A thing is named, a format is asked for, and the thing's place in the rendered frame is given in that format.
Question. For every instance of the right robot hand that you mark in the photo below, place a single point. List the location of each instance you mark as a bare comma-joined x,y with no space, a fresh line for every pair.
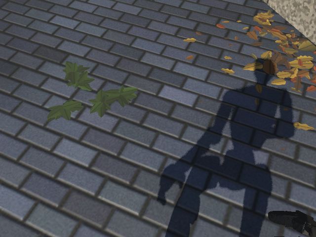
297,220

